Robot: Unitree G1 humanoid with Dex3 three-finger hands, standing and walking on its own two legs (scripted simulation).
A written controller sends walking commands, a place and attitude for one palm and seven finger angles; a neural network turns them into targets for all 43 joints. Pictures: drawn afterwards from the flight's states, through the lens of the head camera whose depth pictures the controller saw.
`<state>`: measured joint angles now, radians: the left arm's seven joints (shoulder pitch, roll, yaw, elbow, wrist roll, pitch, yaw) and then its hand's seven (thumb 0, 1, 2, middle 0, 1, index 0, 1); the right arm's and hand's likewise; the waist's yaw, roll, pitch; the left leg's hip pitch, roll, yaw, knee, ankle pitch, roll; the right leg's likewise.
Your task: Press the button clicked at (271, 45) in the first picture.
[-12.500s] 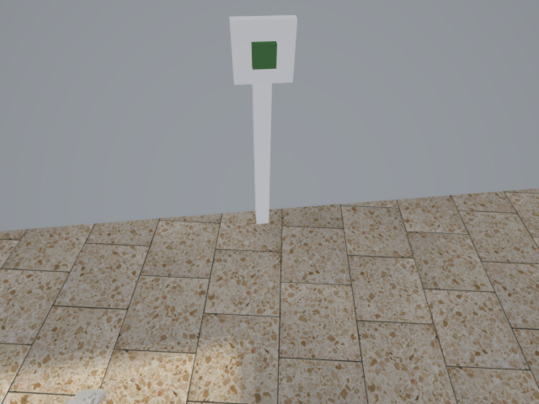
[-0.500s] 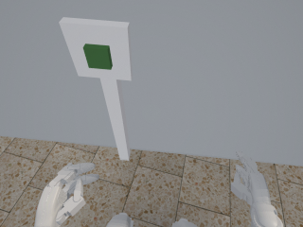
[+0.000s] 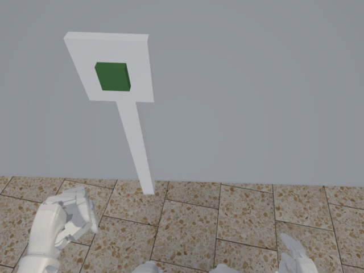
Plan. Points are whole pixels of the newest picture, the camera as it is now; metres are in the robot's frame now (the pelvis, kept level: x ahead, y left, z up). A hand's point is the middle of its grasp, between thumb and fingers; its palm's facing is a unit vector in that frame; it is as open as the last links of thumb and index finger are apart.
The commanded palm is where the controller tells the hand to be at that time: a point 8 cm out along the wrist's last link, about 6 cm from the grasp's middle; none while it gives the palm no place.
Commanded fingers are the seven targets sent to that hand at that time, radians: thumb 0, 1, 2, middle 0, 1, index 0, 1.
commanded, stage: raise the hand and make a fist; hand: left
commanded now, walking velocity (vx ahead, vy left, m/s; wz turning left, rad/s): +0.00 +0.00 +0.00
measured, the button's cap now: (114, 76) +0.54 +0.20 +0.12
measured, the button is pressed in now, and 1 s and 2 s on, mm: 0 0 0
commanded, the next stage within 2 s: aim a knuckle at the button in 1.04 s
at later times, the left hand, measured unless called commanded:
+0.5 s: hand (72, 193) +0.24 +0.21 +0.10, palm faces +0.03 -1.00 -0.07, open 3.1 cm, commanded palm +0.21 +0.26 +0.11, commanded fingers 0.00 0.90 0.90 -1.30 -1.50 -1.30 -1.50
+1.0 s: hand (75, 189) +0.24 +0.20 +0.12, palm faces +0.04 -1.00 -0.05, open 3.1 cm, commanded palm +0.22 +0.25 +0.12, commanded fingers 0.00 0.90 0.90 -1.30 -1.50 -1.30 -1.50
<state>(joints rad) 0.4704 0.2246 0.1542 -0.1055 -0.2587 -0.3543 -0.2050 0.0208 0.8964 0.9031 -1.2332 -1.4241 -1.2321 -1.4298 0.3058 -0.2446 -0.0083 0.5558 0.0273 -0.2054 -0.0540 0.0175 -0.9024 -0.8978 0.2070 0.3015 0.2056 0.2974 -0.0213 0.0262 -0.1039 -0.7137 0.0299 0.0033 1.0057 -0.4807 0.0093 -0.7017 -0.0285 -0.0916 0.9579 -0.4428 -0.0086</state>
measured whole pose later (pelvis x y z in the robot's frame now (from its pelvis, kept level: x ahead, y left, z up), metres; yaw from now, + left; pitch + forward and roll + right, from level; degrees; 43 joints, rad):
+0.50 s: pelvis +0.02 +0.01 +0.02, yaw +1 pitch +7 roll -2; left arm 0.36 0.26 0.20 -0.12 -0.28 -0.21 -0.25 0.02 0.89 0.90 -1.30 -1.50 -1.30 -1.50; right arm 0.24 -0.22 0.06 0.52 0.03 -0.21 -0.05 0.01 -0.90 -0.90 0.21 0.30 0.21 0.30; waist 0.02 0.04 -0.10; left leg -0.55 0.02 -0.01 0.88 -0.46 0.01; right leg -0.52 -0.03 -0.10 0.81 -0.42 0.00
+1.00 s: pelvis +0.02 -0.01 +0.03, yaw +0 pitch +5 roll -1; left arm 0.31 0.26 0.24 -0.04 -0.31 -0.21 -0.28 0.02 0.89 0.90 -1.30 -1.50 -1.30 -1.50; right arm 0.26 -0.26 0.03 0.56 0.04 -0.23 -0.06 0.02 -0.90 -0.90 0.21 0.30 0.20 0.30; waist 0.01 0.03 -0.07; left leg -0.46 0.03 0.00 0.78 -0.41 0.00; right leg -0.45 -0.02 -0.10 0.74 -0.38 -0.02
